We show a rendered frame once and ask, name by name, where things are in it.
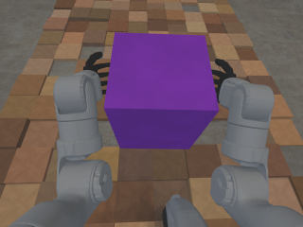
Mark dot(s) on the robot right thigh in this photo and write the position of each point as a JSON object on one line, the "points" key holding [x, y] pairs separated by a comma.
{"points": [[182, 213]]}

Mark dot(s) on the carton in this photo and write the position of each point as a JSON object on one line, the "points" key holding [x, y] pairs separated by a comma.
{"points": [[160, 91]]}

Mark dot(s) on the robot right upper arm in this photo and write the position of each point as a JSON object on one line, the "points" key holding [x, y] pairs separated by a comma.
{"points": [[243, 193]]}

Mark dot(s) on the right robot shin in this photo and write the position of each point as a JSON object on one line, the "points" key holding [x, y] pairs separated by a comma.
{"points": [[173, 197]]}

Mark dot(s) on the right robot hand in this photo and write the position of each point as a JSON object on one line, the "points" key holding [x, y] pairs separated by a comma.
{"points": [[222, 76]]}

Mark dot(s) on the robot right forearm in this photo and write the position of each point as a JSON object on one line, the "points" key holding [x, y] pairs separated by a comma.
{"points": [[250, 108]]}

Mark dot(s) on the left robot hand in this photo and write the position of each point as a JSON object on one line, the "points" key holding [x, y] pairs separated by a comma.
{"points": [[89, 66]]}

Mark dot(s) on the robot left upper arm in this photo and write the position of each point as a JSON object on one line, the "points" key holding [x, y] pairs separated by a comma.
{"points": [[82, 185]]}

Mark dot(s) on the robot left forearm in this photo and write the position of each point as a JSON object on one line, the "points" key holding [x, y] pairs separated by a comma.
{"points": [[75, 99]]}

